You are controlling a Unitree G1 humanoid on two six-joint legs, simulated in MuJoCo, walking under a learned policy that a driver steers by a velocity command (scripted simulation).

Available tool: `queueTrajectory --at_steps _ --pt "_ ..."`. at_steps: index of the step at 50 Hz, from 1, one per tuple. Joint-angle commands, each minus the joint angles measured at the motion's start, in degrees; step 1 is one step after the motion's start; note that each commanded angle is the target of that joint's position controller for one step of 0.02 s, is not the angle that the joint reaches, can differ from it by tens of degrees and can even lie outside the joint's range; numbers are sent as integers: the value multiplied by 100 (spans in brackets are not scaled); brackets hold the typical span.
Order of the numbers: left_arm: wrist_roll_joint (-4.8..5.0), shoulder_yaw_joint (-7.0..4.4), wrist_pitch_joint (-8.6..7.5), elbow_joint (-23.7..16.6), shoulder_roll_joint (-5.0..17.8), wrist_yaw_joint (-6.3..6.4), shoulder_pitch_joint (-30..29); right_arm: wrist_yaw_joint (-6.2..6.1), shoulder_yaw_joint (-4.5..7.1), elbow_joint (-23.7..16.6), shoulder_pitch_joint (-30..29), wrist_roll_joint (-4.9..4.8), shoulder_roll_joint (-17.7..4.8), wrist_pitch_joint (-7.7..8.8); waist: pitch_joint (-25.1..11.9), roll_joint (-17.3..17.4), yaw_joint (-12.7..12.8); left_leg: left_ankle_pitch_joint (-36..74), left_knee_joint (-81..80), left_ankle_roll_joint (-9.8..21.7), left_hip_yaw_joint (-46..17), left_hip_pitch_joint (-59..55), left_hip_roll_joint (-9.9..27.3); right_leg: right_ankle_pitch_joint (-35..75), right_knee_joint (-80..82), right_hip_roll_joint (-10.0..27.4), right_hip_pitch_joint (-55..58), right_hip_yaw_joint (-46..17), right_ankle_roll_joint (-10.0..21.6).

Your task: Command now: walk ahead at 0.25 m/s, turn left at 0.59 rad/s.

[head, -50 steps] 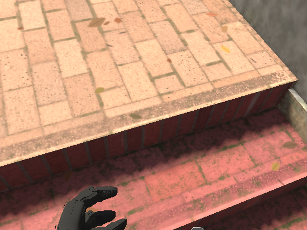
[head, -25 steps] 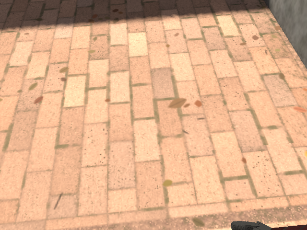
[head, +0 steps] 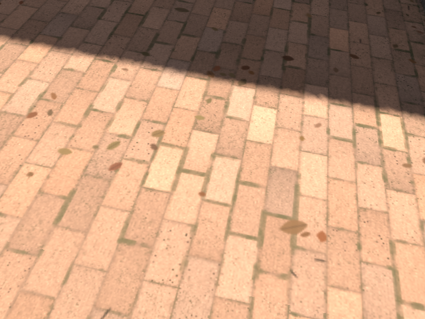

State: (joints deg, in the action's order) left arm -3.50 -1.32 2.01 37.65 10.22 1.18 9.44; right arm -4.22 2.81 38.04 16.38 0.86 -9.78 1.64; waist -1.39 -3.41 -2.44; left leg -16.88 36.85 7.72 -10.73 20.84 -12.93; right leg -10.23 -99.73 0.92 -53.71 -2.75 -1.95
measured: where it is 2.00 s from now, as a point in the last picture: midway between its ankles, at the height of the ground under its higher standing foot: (238, 316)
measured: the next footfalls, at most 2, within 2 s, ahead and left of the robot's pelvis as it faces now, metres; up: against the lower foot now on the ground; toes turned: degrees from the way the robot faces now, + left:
right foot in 0.32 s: +0.31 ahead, -0.19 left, +0.16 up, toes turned +6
left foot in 0.82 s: +0.48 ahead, +0.01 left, +0.16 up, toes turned +12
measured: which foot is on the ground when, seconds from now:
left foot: down 0.00-0.32, up 0.34-0.80, down 0.82-1.00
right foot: up 0.00-0.30, down 0.32-0.82, up 0.84-1.00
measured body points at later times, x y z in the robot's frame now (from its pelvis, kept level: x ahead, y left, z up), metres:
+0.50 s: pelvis +0.22 -0.11 +0.11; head +0.22 -0.12 +0.56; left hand +0.24 +0.15 -0.02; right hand +0.40 -0.33 +0.00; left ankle +0.16 +0.01 -0.41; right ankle +0.27 -0.20 -0.57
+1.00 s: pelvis +0.39 -0.07 +0.18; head +0.40 -0.05 +0.63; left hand +0.45 +0.18 +0.04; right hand +0.53 -0.28 +0.06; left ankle +0.44 +0.00 -0.57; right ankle +0.38 -0.21 -0.52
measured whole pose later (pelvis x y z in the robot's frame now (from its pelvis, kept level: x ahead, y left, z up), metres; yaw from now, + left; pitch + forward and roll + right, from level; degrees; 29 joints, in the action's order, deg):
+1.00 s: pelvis +0.39 -0.07 +0.18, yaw +11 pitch +1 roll -1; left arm -0.8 -1.7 -1.1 45.8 11.9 0.6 14.7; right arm -1.2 0.5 44.8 16.1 1.4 -7.8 3.8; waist -0.8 -1.9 -0.3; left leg -6.0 21.4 4.9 2.8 16.3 -3.2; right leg -25.5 -48.5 0.2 -20.3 -0.7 0.2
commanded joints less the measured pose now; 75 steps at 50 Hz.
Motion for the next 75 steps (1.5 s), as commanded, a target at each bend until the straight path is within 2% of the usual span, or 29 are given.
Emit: queueTrajectory --at_steps 1,6,9,12,15,16,17,18,19,20,22,23,26,29,32,35,38,39,40,41,42,43,45,49,56,58,59,63,75 --pt "-61 70 -258 -849 118 -58 -1359 -1 319 0 976 -32 -1012 219 21 759 -499 -632 -1729 1056 -3155 -2726 1980 -714 -1157 -35 -2961 -167 119" --pt "-151 264 -376 -1407 -223 -59 -1983 129 254 590 1398 -41 -906 554 337 709 -409 -64 -1647 1210 -2970 -2699 2015 -1888 -2095 41 -3917 -273 381" --pt "-137 363 -260 -2013 -350 -62 -2587 118 290 937 1422 -14 -987 427 471 859 -351 291 -2369 977 -2566 -1756 1759 -2294 -1010 162 -3166 33 439" --pt "121 310 -49 -1786 -154 -188 -1533 112 302 588 499 -245 -1161 256 155 959 208 2079 -3646 642 -1354 709 1869 -2313 1789 285 1695 880 700" --pt "320 -88 -119 -996 368 -99 559 284 395 599 576 -260 -1461 363 -946 489 1239 7051 -1012 235 -784 -145 1865 -2222 3338 -405 3953 960 910" --pt "217 -275 -259 -715 808 -50 1531 401 432 616 588 -204 -1436 497 -1695 -42 1641 6411 1051 97 -556 192 1585 -3267 4367 19 5001 -412 1106" --pt "128 -383 -257 -401 1503 -27 1768 566 307 293 487 -200 -681 512 -2062 -2494 1462 465 3234 -407 -210 1700 413 -5241 7200 1418 5454 -4002 1587" --pt "319 -371 -177 -484 1271 76 1149 647 327 309 676 199 -644 539 -1793 -1944 1125 301 5221 -426 -597 2482 293 -6527 8615 1719 4888 -6549 1591" --pt "387 -267 -228 -382 1051 125 426 662 278 129 322 349 -559 552 -437 -1190 636 523 6252 -353 -332 3150 461 -6823 8492 1632 3832 -6202 1629" --pt "330 -228 -289 -144 749 105 112 628 169 14 173 297 -345 500 252 -550 330 818 6566 -255 12 3264 671 -6124 8033 1534 2955 -5048 1578" --pt "165 -66 -467 408 -2 81 128 559 0 -45 189 209 37 263 549 350 -121 911 6782 -214 36 3013 774 -3902 7306 1236 1918 -3003 1203" --pt "115 -18 -609 588 -163 -5 153 512 -60 -175 184 169 115 175 485 82 -209 524 7265 -148 4 3140 702 -2933 7368 1181 1918 -2525 1245" --pt "215 -100 -850 984 55 -102 328 346 -80 -221 152 121 -1 10 634 222 -460 463 6344 -220 -106 3365 822 -798 7530 960 2241 -1209 1029" --pt "328 -174 -854 825 525 54 424 482 -7 -269 -134 54 -498 -20 337 155 -293 1141 3026 -548 1030 2065 1208 1041 8373 674 2636 -166 1227" --pt "357 -223 -947 849 728 158 989 620 -105 -161 -601 -95 -97 5 -17 -21 174 1365 1167 -601 1253 1156 1410 2451 8581 748 3853 142 1170" --pt "326 -209 -860 926 731 104 1476 633 -97 -142 -1076 26 -33 63 -15 -124 549 1318 160 -450 1560 1170 1212 3036 8376 816 5188 210 1104" --pt "280 -201 -807 927 801 68 1489 559 -46 -47 -816 56 -71 194 -130 -444 443 984 -699 -253 1653 442 971 4293 7718 849 5576 265 1091" --pt "374 -221 -795 929 836 67 1393 528 -26 167 -297 125 -61 222 -255 -344 214 1398 -1315 -201 1611 -320 881 4461 7187 713 5426 416 971" --pt "416 -217 -773 891 842 42 1473 492 12 331 207 238 -223 290 -646 -63 32 1980 -1553 -157 1296 -1371 1187 3432 6584 601 4902 517 804" --pt "411 -138 -732 665 640 53 1498 434 82 326 789 339 -607 341 -1223 629 -148 3885 -1122 24 33 -2671 2431 1098 5588 447 3868 608 652" --pt "571 -18 -647 600 184 27 2017 350 76 292 641 285 -869 287 -1559 1765 172 5856 -1022 1146 -1462 -3368 3689 -2195 4431 -248 2755 598 467" --pt "457 -106 -509 765 512 36 1892 340 12 250 631 54 -537 242 -1607 1304 -14 5155 -1381 1451 -1632 -2852 3635 -2531 3911 -219 2651 206 387" --pt "284 -139 -443 657 555 -45 1256 308 -110 235 158 66 -250 255 -665 681 181 3613 -1952 918 -893 -1743 3066 -2066 4042 -29 2686 -20 320" --pt "250 -82 -268 782 346 -75 1393 282 -162 367 -131 53 -261 320 -413 872 529 3180 -2238 298 218 -811 2285 -1378 5258 -9 3664 141 163" --pt "179 -29 -181 863 347 54 939 351 -64 623 -8 -28 -417 91 327 837 414 -1251 -2520 -92 144 502 1966 -200 7285 56 4709 250 404" --pt "143 -41 -347 793 565 81 913 337 -54 672 45 1 -340 43 516 384 338 -1154 -2285 -342 152 545 1800 -448 7928 590 4536 -399 501" --pt "248 -96 -381 859 673 109 735 344 -31 722 134 -78 -310 12 730 -350 158 -406 -2097 -410 538 -62 1454 -995 8105 541 3673 -504 544" --pt "309 -12 -506 975 335 105 770 315 53 978 246 -11 -435 45 301 36 132 765 -1795 -379 492 -1204 1604 -348 8166 338 3590 -245 471" --pt "289 12 -476 1370 372 132 1085 221 59 1531 172 -49 -419 -37 225 274 197 1433 -1821 -427 591 -1345 1711 748 8150 404 4164 -242 566"
Over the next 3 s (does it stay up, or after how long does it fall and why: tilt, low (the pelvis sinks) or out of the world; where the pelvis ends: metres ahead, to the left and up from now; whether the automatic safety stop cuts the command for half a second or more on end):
stays up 0.91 -0.01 0.18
